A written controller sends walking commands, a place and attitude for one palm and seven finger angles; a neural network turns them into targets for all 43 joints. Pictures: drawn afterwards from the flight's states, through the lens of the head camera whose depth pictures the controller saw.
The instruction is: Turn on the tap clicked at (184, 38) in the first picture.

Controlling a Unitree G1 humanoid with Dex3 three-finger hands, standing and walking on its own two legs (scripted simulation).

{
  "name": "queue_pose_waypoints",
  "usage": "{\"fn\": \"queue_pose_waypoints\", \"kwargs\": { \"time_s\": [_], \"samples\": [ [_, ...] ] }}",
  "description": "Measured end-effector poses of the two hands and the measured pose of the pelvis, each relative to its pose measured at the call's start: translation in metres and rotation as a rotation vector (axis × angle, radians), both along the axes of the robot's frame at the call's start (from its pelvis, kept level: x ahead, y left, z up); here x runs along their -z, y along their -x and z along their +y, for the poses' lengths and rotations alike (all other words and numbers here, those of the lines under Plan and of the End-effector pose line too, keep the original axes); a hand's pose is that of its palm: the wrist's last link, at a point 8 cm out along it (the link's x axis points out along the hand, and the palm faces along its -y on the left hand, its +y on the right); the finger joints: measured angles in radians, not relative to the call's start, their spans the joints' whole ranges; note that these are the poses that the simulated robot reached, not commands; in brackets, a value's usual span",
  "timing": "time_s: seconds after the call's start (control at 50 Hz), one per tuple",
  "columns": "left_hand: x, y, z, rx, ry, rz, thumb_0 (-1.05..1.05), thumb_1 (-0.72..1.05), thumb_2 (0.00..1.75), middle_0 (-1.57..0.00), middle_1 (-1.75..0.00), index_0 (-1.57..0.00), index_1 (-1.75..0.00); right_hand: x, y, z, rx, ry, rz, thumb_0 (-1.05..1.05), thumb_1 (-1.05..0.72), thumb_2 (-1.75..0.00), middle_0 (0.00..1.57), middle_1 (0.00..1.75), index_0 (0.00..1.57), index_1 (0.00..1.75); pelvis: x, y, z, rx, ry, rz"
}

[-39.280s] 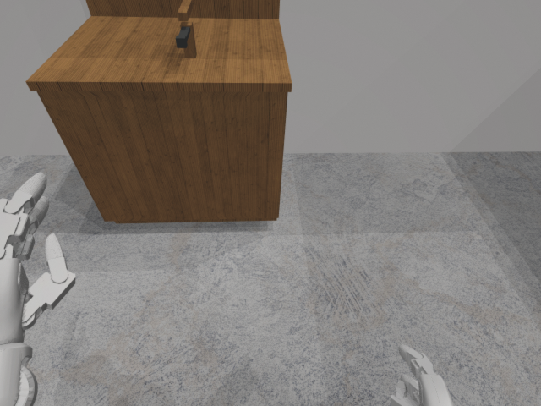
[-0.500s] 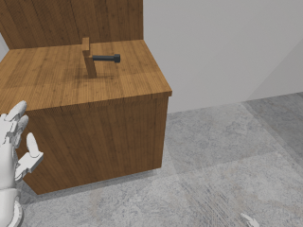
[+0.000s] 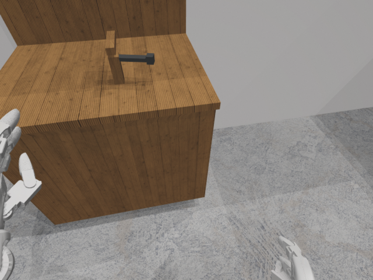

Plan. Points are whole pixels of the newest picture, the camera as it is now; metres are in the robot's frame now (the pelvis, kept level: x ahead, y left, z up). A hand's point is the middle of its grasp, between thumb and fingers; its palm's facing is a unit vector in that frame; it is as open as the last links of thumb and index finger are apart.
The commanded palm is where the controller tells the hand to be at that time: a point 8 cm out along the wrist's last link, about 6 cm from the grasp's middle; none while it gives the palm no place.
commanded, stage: stand and check the lever's angle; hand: left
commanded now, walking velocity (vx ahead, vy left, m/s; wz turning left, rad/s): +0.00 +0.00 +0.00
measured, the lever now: (150, 58) +0.77 +0.17 +0.10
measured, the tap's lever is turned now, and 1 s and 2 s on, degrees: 75 75 75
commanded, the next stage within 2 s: stand and wait in 0.10 s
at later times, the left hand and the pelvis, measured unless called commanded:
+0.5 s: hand (37, 179) +0.23 +0.26 +0.17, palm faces +0.40 -0.84 -0.38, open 7.4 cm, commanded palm +0.18 +0.29 +0.19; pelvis +0.02 +0.01 +0.02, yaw +0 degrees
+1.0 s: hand (18, 189) +0.21 +0.28 +0.17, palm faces +0.40 -0.84 -0.36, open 7.4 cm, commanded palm +0.16 +0.32 +0.19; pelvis +0.00 +0.04 +0.02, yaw +0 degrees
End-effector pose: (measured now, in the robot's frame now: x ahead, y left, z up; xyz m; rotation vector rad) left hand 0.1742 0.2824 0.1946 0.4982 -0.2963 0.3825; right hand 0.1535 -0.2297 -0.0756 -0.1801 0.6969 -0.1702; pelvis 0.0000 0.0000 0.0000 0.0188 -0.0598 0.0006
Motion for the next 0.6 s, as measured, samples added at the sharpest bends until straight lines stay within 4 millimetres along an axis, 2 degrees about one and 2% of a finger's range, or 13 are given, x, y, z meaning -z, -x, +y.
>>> {"fn": "queue_pose_waypoints", "kwargs": {
  "time_s": [0.12,0.2,0.28,0.4,0.6],
  "samples": [
    [0.006,-0.012,-0.004,-0.037,0.051,0.054,0.02,0.89,0.89,-0.21,-0.3,-0.21,-0.3,-0.001,-0.024,0.004,-0.054,-0.035,0.011,0.01,-0.9,-0.9,0.2,0.3,0.2,0.3,-0.006,-0.014,-0.005,-0.013,0.023,0.021],
    [0.015,-0.016,-0.01,-0.001,0.087,0.095,0.02,0.89,0.89,-0.21,-0.3,-0.21,-0.3,-0.007,-0.033,0.002,-0.051,-0.013,0.015,0.01,-0.9,-0.9,0.21,0.3,0.2,0.3,-0.009,-0.019,-0.002,-0.011,0.022,0.024],
    [0.013,-0.019,-0.005,0.01,0.072,0.116,0.02,0.89,0.89,-0.21,-0.3,-0.21,-0.3,-0.014,-0.038,0.0,-0.029,0.007,0.009,0.01,-0.9,-0.9,0.2,0.3,0.2,0.3,-0.012,-0.02,0.002,0.0,0.022,0.02],
    [0.004,-0.017,0.007,-0.004,0.053,0.091,0.02,0.89,0.89,-0.21,-0.3,-0.21,-0.3,-0.021,-0.038,0.003,-0.02,0.018,-0.007,0.01,-0.9,-0.9,0.2,0.3,0.2,0.3,-0.014,-0.018,0.007,0.004,0.028,0.024],
    [0.012,-0.011,0.015,-0.007,0.099,0.103,0.02,0.89,0.89,-0.21,-0.3,-0.21,-0.3,-0.019,-0.022,0.015,-0.019,0.022,0.016,0.01,-0.9,-0.9,0.2,0.3,0.2,0.3,-0.016,-0.012,0.018,0.006,0.033,0.029]
  ]
}}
